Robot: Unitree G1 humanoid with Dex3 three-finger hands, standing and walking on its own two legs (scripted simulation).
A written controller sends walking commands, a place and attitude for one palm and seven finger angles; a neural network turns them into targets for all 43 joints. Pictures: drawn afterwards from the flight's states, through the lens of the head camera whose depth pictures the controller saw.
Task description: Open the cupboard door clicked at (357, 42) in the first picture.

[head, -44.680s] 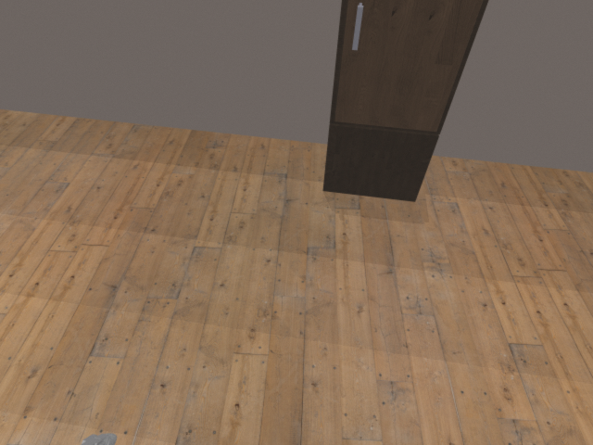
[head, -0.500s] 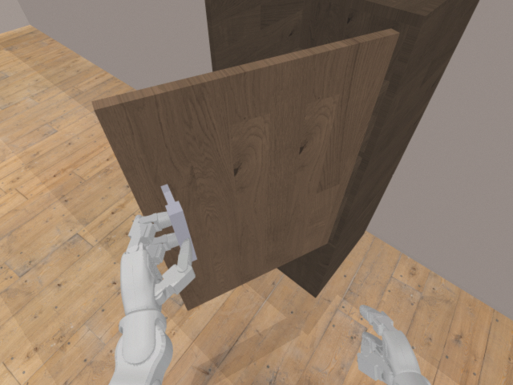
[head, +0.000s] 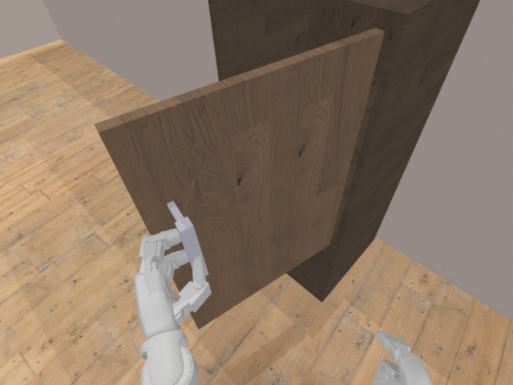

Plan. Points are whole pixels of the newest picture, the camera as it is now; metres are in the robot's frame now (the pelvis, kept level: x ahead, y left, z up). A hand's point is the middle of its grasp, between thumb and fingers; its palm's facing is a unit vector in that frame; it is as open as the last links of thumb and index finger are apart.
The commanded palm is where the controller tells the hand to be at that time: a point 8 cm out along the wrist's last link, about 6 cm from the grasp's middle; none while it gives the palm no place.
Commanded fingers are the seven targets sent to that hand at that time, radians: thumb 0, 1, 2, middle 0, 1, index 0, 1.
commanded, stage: open thumb and fingers to let go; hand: left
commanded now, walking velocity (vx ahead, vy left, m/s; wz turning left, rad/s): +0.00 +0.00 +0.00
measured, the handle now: (187, 242) +0.31 +0.12 +0.08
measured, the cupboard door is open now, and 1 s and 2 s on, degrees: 77 75 75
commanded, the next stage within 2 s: slide the hand sideways off the handle in 0.68 s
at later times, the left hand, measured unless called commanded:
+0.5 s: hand (195, 274) +0.26 +0.10 +0.08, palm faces +0.32 -0.95 +0.00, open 13.9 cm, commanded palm +0.22 +0.14 +0.07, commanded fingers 0.00 -0.50 0.30 -0.21 -0.65 -0.21 -0.65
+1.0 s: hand (193, 288) +0.24 +0.10 +0.08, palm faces -0.11 -0.99 -0.03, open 16.6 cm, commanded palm +0.22 +0.14 +0.07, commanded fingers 0.00 -0.50 0.30 -0.15 -0.30 -0.15 -0.30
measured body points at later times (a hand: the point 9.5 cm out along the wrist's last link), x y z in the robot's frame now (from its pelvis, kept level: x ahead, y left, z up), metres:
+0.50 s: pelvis -0.01 +0.03 +0.00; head -0.01 +0.02 +0.45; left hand +0.24 +0.15 +0.08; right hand +0.17 -0.18 -0.08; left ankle +0.00 +0.16 -0.70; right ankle +0.01 -0.07 -0.70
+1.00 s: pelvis -0.01 +0.04 +0.00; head +0.01 +0.02 +0.45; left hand +0.24 +0.16 +0.08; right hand +0.16 -0.18 -0.09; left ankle +0.00 +0.16 -0.70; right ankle +0.01 -0.07 -0.70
